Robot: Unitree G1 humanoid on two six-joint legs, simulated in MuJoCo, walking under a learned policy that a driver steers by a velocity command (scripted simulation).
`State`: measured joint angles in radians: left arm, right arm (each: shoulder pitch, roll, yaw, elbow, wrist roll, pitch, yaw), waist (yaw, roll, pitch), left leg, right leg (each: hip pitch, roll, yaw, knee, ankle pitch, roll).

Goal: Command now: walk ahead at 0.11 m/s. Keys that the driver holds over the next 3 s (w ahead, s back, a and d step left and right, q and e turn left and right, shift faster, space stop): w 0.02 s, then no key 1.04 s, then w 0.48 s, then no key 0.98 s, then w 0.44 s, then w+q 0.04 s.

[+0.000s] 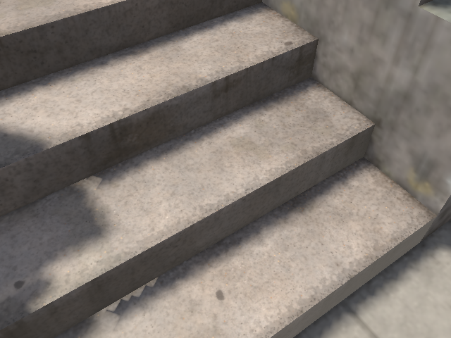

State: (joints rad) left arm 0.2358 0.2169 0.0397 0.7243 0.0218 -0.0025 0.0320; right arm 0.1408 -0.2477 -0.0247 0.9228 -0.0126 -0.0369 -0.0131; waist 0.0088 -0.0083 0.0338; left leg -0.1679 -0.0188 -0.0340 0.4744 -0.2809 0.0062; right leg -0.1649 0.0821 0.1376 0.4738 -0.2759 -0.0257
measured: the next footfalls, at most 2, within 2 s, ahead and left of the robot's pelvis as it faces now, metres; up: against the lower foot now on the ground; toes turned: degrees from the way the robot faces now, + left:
left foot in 1.90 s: +0.46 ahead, +0.10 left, +0.16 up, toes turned +4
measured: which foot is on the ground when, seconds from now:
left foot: down 0.00-1.00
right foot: down 0.00-1.00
